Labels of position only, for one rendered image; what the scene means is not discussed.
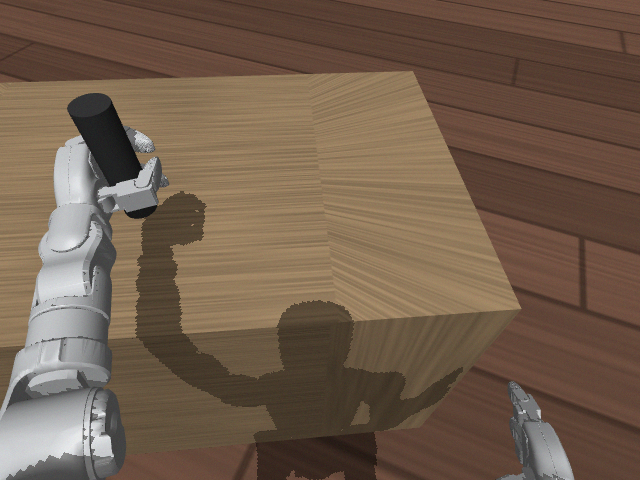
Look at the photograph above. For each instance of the left robot hand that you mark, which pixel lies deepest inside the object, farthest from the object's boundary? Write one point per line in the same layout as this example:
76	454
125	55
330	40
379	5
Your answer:
78	178

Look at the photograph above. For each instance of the can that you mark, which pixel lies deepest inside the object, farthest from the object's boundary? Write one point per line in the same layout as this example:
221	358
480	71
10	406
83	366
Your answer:
99	124

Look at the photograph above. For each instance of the left robot arm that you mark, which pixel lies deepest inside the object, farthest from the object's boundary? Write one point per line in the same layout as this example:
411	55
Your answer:
56	421

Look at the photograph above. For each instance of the right robot hand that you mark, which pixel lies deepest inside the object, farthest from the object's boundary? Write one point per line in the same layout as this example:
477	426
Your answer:
537	445

